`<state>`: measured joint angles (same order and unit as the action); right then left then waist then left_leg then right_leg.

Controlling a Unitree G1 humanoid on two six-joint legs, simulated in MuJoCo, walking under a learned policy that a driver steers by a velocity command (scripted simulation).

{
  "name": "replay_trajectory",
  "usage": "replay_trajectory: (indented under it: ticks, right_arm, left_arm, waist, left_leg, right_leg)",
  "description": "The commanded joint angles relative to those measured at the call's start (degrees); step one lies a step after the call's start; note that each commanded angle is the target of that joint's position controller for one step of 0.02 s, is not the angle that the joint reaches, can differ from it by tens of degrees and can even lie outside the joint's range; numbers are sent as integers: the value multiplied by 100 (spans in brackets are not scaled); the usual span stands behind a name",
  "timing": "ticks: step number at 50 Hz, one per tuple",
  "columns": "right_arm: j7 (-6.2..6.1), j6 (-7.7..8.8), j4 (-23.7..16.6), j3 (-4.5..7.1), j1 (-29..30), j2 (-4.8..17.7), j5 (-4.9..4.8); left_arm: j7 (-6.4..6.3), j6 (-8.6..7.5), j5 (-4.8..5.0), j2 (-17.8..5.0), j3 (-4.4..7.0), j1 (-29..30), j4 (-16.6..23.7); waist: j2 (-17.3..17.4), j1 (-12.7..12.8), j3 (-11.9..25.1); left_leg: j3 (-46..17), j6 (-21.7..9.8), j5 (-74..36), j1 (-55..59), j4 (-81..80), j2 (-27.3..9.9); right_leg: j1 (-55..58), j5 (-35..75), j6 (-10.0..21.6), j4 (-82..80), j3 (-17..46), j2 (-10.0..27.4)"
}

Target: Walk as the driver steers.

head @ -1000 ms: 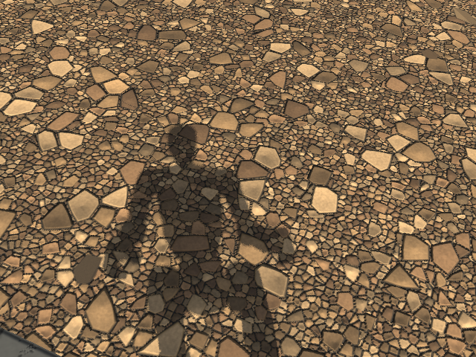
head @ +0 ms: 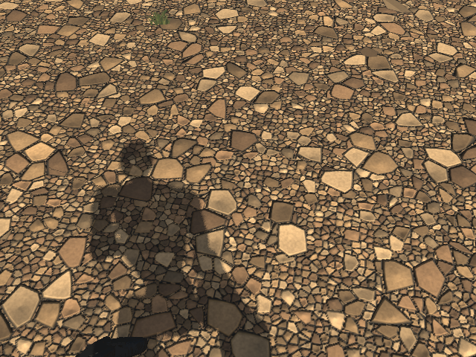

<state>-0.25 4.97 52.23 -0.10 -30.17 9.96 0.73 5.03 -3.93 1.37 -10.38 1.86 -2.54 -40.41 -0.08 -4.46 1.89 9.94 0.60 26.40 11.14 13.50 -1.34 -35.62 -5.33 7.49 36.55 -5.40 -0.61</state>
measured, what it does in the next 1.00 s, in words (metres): walks ahead, turning right: right foot, then left foot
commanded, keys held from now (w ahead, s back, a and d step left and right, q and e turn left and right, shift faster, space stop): w+e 1.00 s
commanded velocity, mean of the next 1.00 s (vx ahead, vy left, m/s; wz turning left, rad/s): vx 0.49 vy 0.00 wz -0.57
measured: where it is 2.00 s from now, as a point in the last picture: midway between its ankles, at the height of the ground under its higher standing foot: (348, 247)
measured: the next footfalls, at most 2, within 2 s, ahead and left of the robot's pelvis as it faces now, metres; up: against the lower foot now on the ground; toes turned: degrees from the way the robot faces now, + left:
right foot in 0.02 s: +0.19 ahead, -0.09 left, +0.00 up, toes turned -4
left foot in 0.48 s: +0.48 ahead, +0.07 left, +0.00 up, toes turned -21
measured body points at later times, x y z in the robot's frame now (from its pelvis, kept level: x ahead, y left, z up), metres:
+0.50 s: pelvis +0.30 +0.00 +0.00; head +0.32 +0.00 +0.45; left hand +0.43 +0.27 -0.11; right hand +0.46 -0.29 -0.05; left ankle +0.45 +0.09 -0.72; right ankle +0.15 -0.08 -0.71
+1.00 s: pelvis +0.52 -0.13 +0.00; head +0.54 -0.16 +0.45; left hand +0.85 -0.08 -0.06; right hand +0.36 -0.39 -0.12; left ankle +0.45 +0.09 -0.71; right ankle +0.56 -0.27 -0.72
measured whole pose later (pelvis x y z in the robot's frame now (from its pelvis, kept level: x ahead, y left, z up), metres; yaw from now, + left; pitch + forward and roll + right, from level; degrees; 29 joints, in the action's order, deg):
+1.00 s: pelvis +0.52 -0.13 +0.00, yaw -36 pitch +2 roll +2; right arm -0.9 3.4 47.0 5.3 -19.8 18.1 -1.7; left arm 3.1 -1.0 1.3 -15.8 3.6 -2.6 -33.4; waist -1.2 -4.2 -1.9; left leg 13.7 4.0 26.8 1.6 27.4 -5.8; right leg -30.1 -7.2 5.8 34.6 -2.2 1.1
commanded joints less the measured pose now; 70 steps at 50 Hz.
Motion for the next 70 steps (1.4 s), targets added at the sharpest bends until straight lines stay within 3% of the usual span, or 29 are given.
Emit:
replay_trajectory:
  ticks: [1,2,3,4,5,7,9,12,15,19,22,24,25,26,27,29,32,45,47,49,50,51,52,53,55,56,58,64,70]
  right_arm:
    - [-207,-66,-467,427,337,1416,-185]
    - [-186,44,-734,341,639,1091,-73]
    - [-54,241,-970,102,35,323,-73]
    - [42,435,-1081,266,754,864,-231]
    - [54,508,-1328,296,1229,1057,-353]
    - [-44,451,-1414,354,1331,1081,-131]
    - [-60,274,-1496,389,1127,1045,-65]
    - [-110,132,-1678,338,1576,948,86]
    - [-98,159,-1836,239,2388,776,84]
    - [10,214,-2036,287,3062,994,-118]
    - [90,290,-2073,446,2937,1265,-146]
    - [44,347,-1928,607,1952,1516,-67]
    - [-28,344,-1880,699,1095,1875,55]
    - [20,267,-1615,787,667,2116,35]
    - [9,229,-1790,652,885,1517,-31]
    - [-51,116,-1820,550,1320,1225,1]
    - [-40,117,-1642,477,1663,988,9]
    - [-52,10,-919,747,1296,1736,-204]
    - [-56,-51,-888,800,1334,1888,-264]
    - [-86,-130,-892,805,1413,1930,-317]
    - [-115,-116,-969,713,1322,1694,-219]
    - [-61,-11,-1344,438,958,855,78]
    - [4,227,-1479,423,1317,1164,-118]
    - [46,328,-1607,515,1873,1529,-338]
    - [-25,381,-1536,483,1991,1463,-102]
    - [-35,331,-1518,530,1913,1515,-15]
    - [1,192,-1443,518,1748,1405,-6]
    - [73,102,-1588,324,2707,942,-6]
    - [259,221,-1808,340,3424,1016,-12]
  left_arm:
    - [-170,-26,106,-1181,513,-1262,161]
    - [-350,108,0,-1696,648,-2278,-54]
    - [-383,78,-93,-1913,598,-2077,50]
    - [-437,94,-93,-1452,519,-2047,27]
    - [-472,72,-66,-1175,426,-1702,63]
    - [-448,11,-58,-970,321,-973,242]
    - [-459,-23,-80,-1020,333,-761,348]
    - [-508,-72,-99,-1250,375,-877,315]
    - [-565,-4,-33,-1378,415,-1159,255]
    - [-563,101,78,-1467,451,-1657,185]
    - [-575,159,29,-1428,450,-1685,231]
    - [-550,142,-36,-1031,326,-1605,338]
    - [-548,104,-75,-629,204,-1669,525]
    - [-545,40,63,-749,166,-2178,686]
    - [-557,55,106,-1275,281,-2112,539]
    - [-542,112,-3,-1362,340,-1235,718]
    - [-474,208,20,-1077,341,-1181,764]
    - [-187,212,32,-822,231,410,1086]
    - [-161,237,-8,-970,312,287,1124]
    - [-201,274,-23,-1329,550,-943,813]
    - [-292,310,0,-1731,752,-2042,528]
    - [-367,278,63,-2475,837,-2017,543]
    - [-344,177,15,-2224,722,-2268,753]
    - [-323,98,-34,-1821,609,-2119,647]
    - [-342,54,-13,-1457,479,-1374,709]
    - [-354,46,-69,-1327,422,-1094,784]
    - [-395,14,-111,-1249,385,-945,754]
    - [-540,-17,-59,-1360,370,-1456,288]
    - [-583,77,-55,-1379,341,-1999,-105]
  waist:
    - [897,1275,392]
    - [-191,1561,1015]
    - [-1314,834,1952]
    - [-734,1201,1751]
    - [-532,1038,896]
    - [245,453,237]
    - [67,144,-21]
    - [-8,168,-252]
    - [-169,533,-203]
    - [-367,872,23]
    - [-622,704,127]
    - [-572,164,662]
    - [284,-97,1477]
    - [2291,136,1924]
    - [1419,-15,1419]
    - [423,10,437]
    - [686,358,-127]
    - [468,-3,-543]
    - [560,175,-442]
    - [504,906,249]
    - [170,1361,797]
    - [-1598,767,1094]
    - [-1290,1106,2163]
    - [-795,1204,1402]
    - [-148,729,544]
    - [-208,502,384]
    - [-264,327,292]
    - [-320,672,-133]
    - [-392,964,-354]
  left_leg:
    - [1,-282,-7857,-1772,3033,-1061]
    - [8,-67,-3975,-3378,5250,-462]
    - [-1070,121,494,-5055,7341,582]
    - [-1877,-31,65,-5669,7753,228]
    - [-1726,-135,-518,-5936,7392,-46]
    - [-1592,-77,-980,-5375,6603,-441]
    - [-1551,59,-1024,-5039,6186,-629]
    - [-1305,320,-1598,-4884,5000,-632]
    - [-1178,401,-2816,-4302,3201,-332]
    - [-1360,415,-2954,-4117,2018,-23]
    - [-1457,169,-2240,-3676,1503,107]
    - [-1643,-296,-2112,-2031,1287,-273]
    - [-3000,-793,-1794,-269,1240,-1494]
    - [-5636,-1604,-370,813,700,-2473]
    - [-5533,-1495,520,528,512,-2334]
    - [-3776,-1105,-524,-797,440,-1787]
    - [-2520,-1027,-1599,-1944,7,-1327]
    - [-483,-805,-2809,-1143,-175,-1525]
    - [-238,-700,-4239,-929,334,-1562]
    - [184,-484,-5924,-1158,2069,-1296]
    - [248,-238,-4968,-2403,3687,-1072]
    - [-12,153,326,-5062,5870,-72]
    - [-1453,118,833,-5797,6769,236]
    - [-1530,24,209,-6320,6778,-40]
    - [-1487,-31,-630,-5715,5824,-472]
    - [-1521,-6,-824,-5269,5497,-578]
    - [-1414,92,-1014,-4907,5119,-619]
    - [-1162,229,-2987,-4650,2923,-388]
    - [-1090,-97,-3333,-4415,1604,4]
  right_leg:
    - [2997,333,444,-326,-46,-495]
    - [4725,402,833,-544,1869,783]
    - [5973,-338,2030,-1443,5186,2151]
    - [5608,-1271,1748,-1995,4994,1869]
    - [4747,-1312,1421,-2116,4068,1651]
    - [3048,-512,1144,-2377,3070,1184]
    - [2123,-325,1167,-2570,2718,931]
    - [1238,351,1071,-2620,2104,632]
    - [1043,312,751,-2351,1723,268]
    - [1907,-218,651,-1761,2339,551]
    - [2425,-513,472,-1145,2944,719]
    - [2045,-356,112,105,2666,286]
    - [877,-1411,-234,1901,1893,-211]
    - [-859,-2883,-489,3475,1374,-470]
    - [-1400,-2458,-616,4209,1572,-99]
    - [-1289,-1533,-700,4229,1293,233]
    - [-759,-1199,-736,3677,1176,530]
    - [-279,115,-504,326,443,507]
    - [202,-472,-272,93,174,258]
    - [1981,-379,61,-419,-200,-300]
    - [3808,-190,322,-431,370,-150]
    - [5586,-774,1246,-878,3523,1444]
    - [6057,-1890,1755,-1911,5517,1999]
    - [5675,-1557,1432,-2016,4735,1861]
    - [4005,-427,1044,-1942,3437,1388]
    - [3381,141,981,-2047,3078,1205]
    - [2837,761,1006,-2248,2725,1114]
    - [2330,1131,621,-2390,1662,675]
    - [3057,1705,376,-1718,1845,903]
Keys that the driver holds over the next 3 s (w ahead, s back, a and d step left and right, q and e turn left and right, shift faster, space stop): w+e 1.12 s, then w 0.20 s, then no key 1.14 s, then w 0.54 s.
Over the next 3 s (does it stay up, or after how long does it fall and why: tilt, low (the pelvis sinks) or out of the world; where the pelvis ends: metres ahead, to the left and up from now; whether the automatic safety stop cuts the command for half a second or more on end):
stays up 0.93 -0.49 0.03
